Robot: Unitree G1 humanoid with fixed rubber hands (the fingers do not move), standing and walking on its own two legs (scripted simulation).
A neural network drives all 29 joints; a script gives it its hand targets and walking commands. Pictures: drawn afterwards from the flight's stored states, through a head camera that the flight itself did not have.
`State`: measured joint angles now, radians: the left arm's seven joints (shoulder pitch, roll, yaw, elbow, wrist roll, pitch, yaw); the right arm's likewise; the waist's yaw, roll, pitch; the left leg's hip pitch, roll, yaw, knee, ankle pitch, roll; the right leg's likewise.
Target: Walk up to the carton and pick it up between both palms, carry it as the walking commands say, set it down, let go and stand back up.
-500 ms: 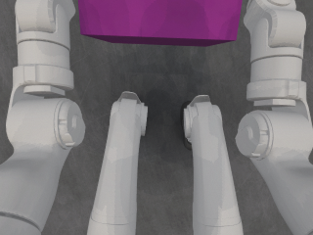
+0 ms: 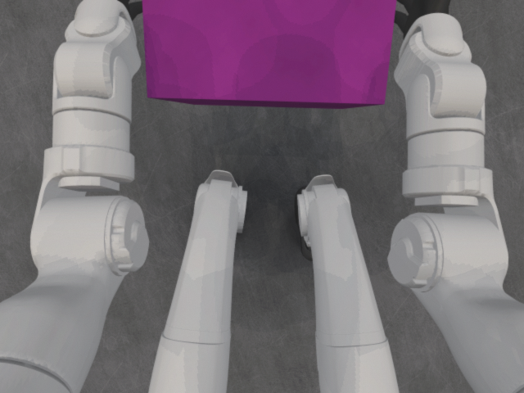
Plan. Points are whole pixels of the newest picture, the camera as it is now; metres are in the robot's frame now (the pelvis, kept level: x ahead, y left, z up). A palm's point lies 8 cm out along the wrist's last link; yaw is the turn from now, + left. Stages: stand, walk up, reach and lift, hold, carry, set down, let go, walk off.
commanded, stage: reach and lift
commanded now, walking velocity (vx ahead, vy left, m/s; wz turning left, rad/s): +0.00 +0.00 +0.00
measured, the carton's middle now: (269, 20) +0.54 +0.02 -0.15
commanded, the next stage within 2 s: none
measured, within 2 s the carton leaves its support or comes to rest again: neither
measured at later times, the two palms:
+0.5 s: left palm out of the picture +0.50 +0.19 -0.01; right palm (463, 17) +0.49 -0.15 -0.01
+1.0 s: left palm out of the picture +0.47 +0.18 +0.06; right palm out of the picture +0.46 -0.16 +0.06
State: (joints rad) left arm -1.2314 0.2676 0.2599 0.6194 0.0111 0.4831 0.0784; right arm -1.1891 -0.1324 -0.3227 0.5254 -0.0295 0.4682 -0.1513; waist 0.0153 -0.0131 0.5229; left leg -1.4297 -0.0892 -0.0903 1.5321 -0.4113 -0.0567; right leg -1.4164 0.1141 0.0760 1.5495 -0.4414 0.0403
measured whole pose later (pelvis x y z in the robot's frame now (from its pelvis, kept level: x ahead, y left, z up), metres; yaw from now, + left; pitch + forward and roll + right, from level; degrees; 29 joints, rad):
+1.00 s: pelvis +0.02 -0.01 +0.12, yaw +1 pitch +7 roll +0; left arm -0.95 0.18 0.24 0.60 0.04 0.46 0.08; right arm -0.89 -0.04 -0.29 0.46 -0.07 0.45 -0.16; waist 0.01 -0.02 0.50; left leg -0.87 -0.08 -0.12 1.04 -0.28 -0.05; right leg -0.86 0.09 0.10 1.06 -0.31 0.02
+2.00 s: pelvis +0.15 +0.00 +0.21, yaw +0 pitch +0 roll +0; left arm -0.23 -0.08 0.22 0.33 0.21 0.65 0.05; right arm -0.20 0.13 -0.25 0.30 -0.20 0.59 -0.04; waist -0.01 -0.01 -0.10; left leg -0.18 -0.03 -0.12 0.39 -0.19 -0.01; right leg -0.16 0.05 0.13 0.38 -0.21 0.00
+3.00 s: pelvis +0.14 +0.00 +0.21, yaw +0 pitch -4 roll +0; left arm -0.23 -0.10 0.25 0.27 0.25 0.73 0.03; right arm -0.24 0.14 -0.25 0.28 -0.27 0.70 -0.02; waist 0.01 -0.01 -0.05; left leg -0.09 -0.03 -0.11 0.31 -0.16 -0.01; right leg -0.08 0.05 0.13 0.32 -0.17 -0.01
